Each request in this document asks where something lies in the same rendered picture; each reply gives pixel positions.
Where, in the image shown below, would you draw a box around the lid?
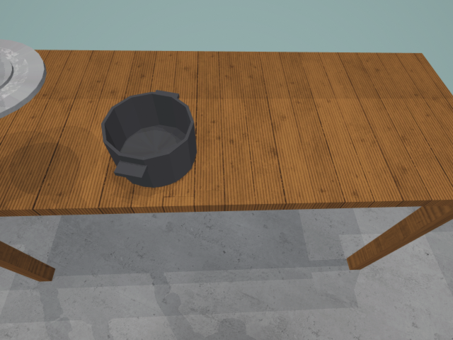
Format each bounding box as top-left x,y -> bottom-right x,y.
0,39 -> 47,118

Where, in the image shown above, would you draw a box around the table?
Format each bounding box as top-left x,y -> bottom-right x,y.
0,50 -> 453,282

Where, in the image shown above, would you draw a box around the pot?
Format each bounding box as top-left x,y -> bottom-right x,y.
101,90 -> 197,188

